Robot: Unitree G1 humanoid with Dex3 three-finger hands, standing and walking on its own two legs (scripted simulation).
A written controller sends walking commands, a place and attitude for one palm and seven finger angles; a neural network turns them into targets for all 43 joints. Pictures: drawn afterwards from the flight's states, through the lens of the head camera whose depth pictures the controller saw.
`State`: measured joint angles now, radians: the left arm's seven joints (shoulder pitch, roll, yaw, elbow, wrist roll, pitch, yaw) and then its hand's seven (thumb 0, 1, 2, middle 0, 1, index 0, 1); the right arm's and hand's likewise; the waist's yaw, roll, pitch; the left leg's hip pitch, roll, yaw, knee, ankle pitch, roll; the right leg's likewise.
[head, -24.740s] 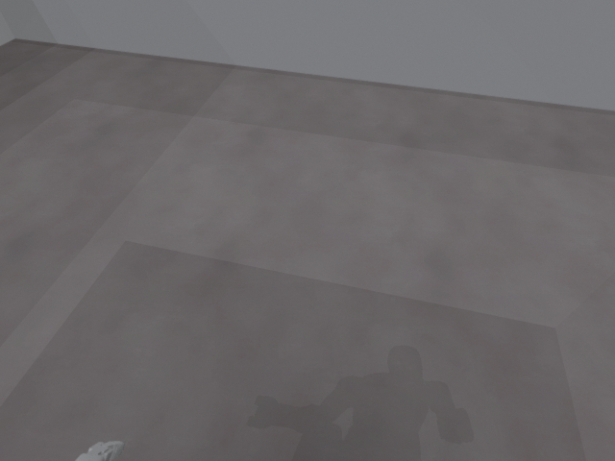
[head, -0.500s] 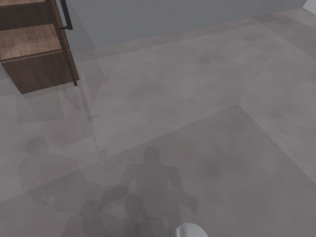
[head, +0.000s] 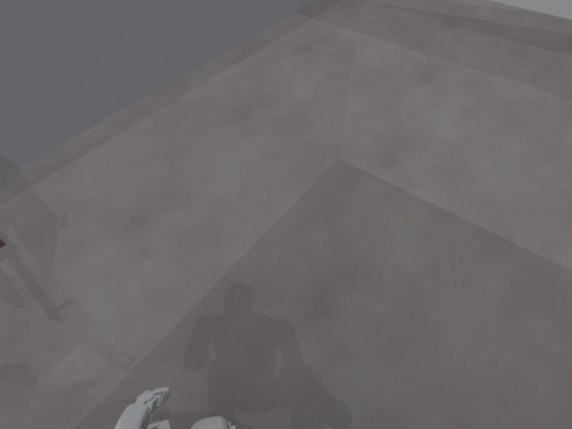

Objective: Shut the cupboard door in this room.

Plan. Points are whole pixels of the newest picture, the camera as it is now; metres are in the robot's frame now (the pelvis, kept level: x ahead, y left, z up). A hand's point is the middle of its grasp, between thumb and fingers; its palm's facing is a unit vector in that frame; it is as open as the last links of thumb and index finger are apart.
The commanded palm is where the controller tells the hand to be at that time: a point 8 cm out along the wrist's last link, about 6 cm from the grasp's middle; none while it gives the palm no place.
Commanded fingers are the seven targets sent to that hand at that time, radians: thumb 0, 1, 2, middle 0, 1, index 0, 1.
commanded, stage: walk around to get in front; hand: left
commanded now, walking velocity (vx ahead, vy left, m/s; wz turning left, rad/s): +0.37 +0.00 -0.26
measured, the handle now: out of the picture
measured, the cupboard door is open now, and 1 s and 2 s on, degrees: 86 86 86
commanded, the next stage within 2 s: none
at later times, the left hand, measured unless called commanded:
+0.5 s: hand (145, 380) +0.23 +0.25 -0.17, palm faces -0.08 -0.98 -0.16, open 7.4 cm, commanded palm none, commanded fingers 0.00 0.90 0.90 -0.20 -0.30 -0.20 -0.30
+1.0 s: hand (243, 220) +0.56 +0.10 -0.16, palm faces -0.24 -0.96 -0.18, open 7.3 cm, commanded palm none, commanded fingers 0.00 0.90 0.90 -0.20 -0.30 -0.20 -0.30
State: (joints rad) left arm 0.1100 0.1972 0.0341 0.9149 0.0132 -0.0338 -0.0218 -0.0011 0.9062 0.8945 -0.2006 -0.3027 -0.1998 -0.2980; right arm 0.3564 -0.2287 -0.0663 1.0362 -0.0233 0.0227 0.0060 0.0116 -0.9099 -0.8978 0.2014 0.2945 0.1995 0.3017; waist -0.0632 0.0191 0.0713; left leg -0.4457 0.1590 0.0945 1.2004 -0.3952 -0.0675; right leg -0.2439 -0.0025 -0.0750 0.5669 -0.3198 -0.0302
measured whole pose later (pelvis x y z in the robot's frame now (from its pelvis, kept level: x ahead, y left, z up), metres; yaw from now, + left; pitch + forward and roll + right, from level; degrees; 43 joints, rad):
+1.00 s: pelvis +0.42 -0.04 +0.00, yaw -13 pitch +0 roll +1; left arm 0.11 0.15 0.04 1.02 0.02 -0.08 0.00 0.00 0.91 0.89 -0.20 -0.30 -0.20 -0.30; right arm 0.40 -0.12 -0.06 1.16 -0.01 -0.02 0.00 0.01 -0.91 -0.90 0.20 0.29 0.20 0.30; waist -0.05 0.00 0.08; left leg -0.40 0.12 0.08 1.23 -0.39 -0.02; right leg -0.30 -0.04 -0.15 0.56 -0.26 -0.05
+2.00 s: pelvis +0.83 -0.15 +0.00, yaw -15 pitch -1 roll +1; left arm 0.16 0.15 0.07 1.03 0.01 -0.09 0.02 -0.02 0.94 0.89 -0.20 -0.30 -0.20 -0.30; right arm 0.33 -0.16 -0.07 1.13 -0.02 -0.01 0.01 0.01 -0.91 -0.90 0.20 0.29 0.20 0.30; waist -0.03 0.03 0.06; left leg -0.46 0.12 0.07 1.18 -0.32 -0.02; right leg -0.27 -0.05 -0.17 0.52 -0.24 -0.05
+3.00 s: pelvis +1.20 -0.24 +0.00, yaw -5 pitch -1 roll +1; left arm 0.10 0.14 0.04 0.97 0.02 -0.04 0.03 -0.02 0.92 0.89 -0.20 -0.30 -0.20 -0.30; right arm 0.24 -0.19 -0.07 1.06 -0.01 0.04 0.01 0.01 -0.91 -0.90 0.20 0.29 0.20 0.30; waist -0.05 0.02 0.09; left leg -0.48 0.08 0.08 1.08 -0.43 -0.06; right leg -0.28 -0.14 -0.26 0.55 -0.24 -0.01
